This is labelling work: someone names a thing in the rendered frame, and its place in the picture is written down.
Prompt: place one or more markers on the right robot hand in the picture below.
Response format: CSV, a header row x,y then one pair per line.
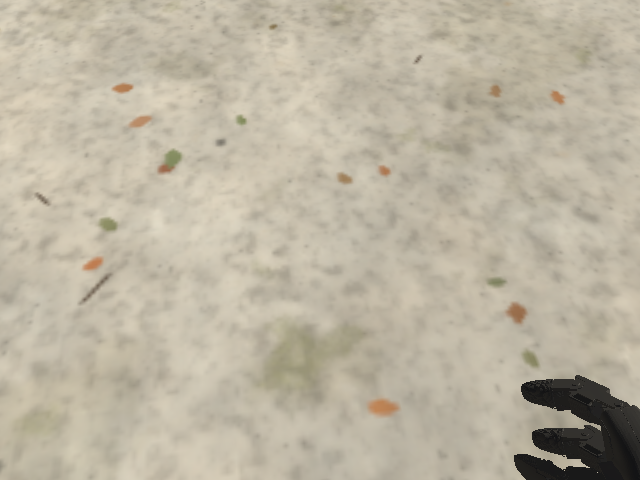
x,y
613,452

